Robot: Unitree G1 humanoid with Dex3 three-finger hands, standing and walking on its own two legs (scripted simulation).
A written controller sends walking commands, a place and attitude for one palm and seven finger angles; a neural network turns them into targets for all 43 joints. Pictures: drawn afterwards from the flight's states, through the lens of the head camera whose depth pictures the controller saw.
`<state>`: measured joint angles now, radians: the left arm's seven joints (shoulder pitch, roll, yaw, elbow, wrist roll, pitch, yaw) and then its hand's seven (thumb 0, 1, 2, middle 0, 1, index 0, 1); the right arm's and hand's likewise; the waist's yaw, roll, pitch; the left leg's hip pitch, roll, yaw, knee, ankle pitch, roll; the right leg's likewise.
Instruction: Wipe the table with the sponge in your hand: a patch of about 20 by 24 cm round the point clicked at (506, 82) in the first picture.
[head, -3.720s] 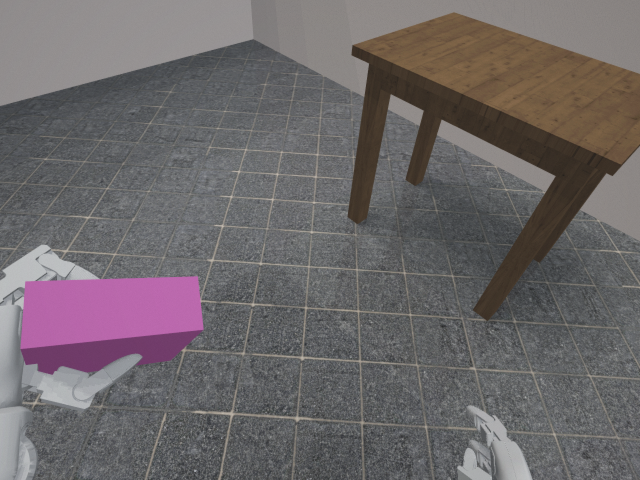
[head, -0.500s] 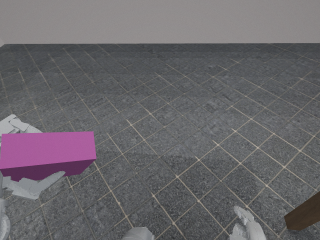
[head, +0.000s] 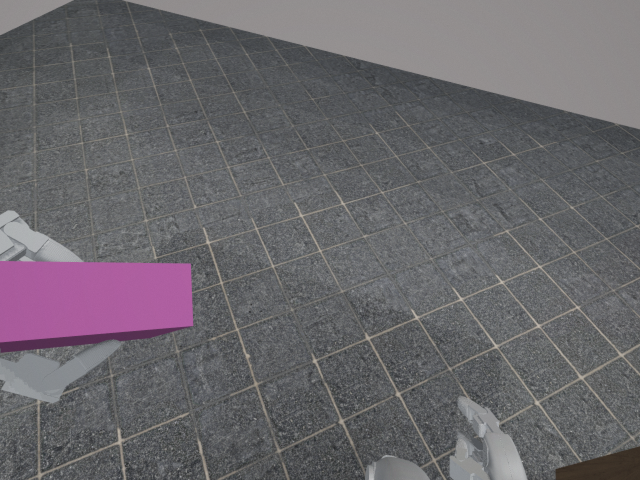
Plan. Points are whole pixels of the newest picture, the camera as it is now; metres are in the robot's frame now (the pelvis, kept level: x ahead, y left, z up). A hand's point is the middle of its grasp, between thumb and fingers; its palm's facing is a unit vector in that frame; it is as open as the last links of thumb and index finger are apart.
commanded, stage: walk to a spot facing it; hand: left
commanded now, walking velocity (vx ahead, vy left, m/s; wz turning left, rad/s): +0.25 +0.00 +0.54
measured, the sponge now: (117, 308) +0.24 +0.20 +0.16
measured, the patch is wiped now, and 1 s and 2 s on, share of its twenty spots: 0.00 0.00 0.00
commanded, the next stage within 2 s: turn to face it in 1.24 s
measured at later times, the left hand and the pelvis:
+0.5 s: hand out of the picture +0.13 +0.25 +0.18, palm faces +0.56 -0.68 -0.47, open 9.6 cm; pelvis -0.01 -0.03 +0.01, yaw +17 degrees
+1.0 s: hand out of the picture +0.15 +0.28 +0.19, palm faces +0.69 -0.52 -0.50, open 9.7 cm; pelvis +0.05 -0.02 -0.02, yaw +23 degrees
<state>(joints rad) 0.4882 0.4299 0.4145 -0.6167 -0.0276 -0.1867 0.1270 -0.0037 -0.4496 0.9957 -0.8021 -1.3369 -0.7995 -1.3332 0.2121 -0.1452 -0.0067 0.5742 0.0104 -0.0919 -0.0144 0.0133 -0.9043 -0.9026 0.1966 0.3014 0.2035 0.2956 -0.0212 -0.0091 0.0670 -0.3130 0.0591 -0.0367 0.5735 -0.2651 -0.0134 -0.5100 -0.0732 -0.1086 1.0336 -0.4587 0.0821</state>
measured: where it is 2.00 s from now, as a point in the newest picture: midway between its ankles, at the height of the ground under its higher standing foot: outside the picture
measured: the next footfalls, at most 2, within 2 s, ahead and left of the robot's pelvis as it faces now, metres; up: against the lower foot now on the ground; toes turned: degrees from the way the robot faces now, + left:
right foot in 0.18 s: +0.03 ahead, -0.12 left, +0.00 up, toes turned -1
left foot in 0.62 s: +0.00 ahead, +0.14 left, +0.00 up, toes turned +28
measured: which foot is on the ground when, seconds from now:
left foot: down 0.00-0.18, up 0.20-0.60, down 0.62-0.98, up 1.00-1.00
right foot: up 0.00-0.16, down 0.18-0.62, up 0.64-0.96, down 0.98-1.00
